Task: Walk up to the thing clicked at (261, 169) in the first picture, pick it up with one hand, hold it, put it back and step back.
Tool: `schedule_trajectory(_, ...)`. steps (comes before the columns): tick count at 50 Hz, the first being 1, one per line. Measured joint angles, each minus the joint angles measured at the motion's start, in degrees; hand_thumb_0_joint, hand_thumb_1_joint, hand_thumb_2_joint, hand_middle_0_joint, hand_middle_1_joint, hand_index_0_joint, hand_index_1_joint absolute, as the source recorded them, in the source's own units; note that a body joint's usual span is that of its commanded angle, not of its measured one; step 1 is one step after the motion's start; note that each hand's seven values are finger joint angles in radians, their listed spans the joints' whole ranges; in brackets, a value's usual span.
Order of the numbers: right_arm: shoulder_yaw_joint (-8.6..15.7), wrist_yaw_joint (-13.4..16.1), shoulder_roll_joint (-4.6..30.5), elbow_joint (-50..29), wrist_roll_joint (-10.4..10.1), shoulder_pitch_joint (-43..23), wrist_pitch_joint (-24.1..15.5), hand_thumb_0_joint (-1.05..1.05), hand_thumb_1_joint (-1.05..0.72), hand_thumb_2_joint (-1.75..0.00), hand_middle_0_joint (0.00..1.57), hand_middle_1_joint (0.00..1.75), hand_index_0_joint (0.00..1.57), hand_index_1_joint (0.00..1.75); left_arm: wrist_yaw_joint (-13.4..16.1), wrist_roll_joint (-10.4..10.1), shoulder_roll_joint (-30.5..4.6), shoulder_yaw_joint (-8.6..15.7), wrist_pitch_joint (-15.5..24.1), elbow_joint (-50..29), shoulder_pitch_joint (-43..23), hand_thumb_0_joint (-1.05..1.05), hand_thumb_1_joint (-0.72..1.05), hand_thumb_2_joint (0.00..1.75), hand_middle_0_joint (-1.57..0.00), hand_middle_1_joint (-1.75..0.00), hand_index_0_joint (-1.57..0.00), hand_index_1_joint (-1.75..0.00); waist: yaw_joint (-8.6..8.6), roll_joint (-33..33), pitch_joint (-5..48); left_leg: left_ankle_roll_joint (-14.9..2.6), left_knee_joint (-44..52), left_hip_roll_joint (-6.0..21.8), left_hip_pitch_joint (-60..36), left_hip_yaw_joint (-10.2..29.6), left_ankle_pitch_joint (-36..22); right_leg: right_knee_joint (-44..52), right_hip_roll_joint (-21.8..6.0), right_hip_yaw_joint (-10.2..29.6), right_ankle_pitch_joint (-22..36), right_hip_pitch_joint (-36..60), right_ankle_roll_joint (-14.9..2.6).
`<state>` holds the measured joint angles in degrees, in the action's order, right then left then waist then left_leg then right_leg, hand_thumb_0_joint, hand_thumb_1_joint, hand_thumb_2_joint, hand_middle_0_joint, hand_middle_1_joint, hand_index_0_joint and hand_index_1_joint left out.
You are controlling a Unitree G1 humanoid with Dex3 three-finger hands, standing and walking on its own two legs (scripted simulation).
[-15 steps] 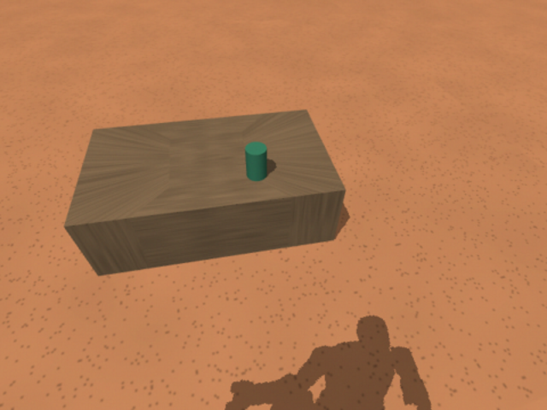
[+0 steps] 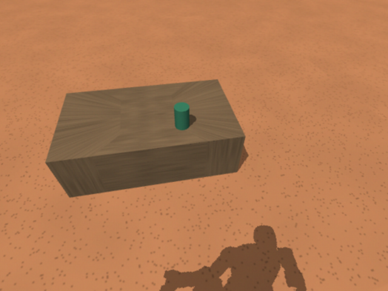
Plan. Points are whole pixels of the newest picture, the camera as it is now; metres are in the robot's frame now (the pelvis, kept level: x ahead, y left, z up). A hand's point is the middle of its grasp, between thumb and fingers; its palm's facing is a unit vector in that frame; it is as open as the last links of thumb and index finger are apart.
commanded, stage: stand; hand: right
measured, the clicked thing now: (181, 116) +1.09 +0.08 -0.38
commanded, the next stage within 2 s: walk up in 0.82 s
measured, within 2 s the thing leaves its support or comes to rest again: neither
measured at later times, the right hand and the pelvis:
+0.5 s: hand out of the picture +0.08 -0.25 -0.16, palm faces -0.02 +0.94 -0.34, open 7.4 cm; pelvis +0.00 +0.00 +0.00, yaw +0 degrees
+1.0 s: hand out of the picture +0.09 -0.25 -0.15, palm faces -0.11 +0.93 -0.36, open 7.4 cm; pelvis +0.02 +0.02 +0.00, yaw +4 degrees
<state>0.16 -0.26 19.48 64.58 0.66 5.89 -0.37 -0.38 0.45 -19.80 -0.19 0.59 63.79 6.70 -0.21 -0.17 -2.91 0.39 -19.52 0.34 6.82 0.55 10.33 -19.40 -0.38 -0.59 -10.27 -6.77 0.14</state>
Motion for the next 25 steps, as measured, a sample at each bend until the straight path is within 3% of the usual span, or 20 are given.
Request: schedule_trajectory(25, -0.2, 0.1, 0.0, 0.0, 0.0, 0.5, 0.0, 0.0, -0.9, -0.9, 0.2, 0.3, 0.2, 0.3, -0.1, 0.1, -0.2, 0.3, -0.1, 0.2, 0.4, 0.01, 0.91, 0.9, -0.2, -0.3, -0.21, -0.3, 0.02, -0.1, -0.1, 0.0, 0.8, 0.0, -0.8, -0.1, -0.1, 0.7, 0.0, 0.1, 0.1, 0.7, 0.03)
